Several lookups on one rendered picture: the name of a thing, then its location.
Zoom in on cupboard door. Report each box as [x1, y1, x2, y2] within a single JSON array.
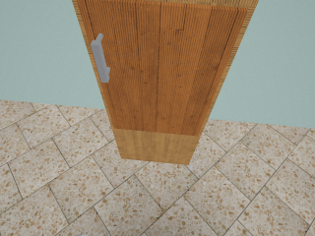
[[77, 0, 248, 137]]

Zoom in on handle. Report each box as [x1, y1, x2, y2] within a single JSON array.
[[91, 33, 110, 83]]

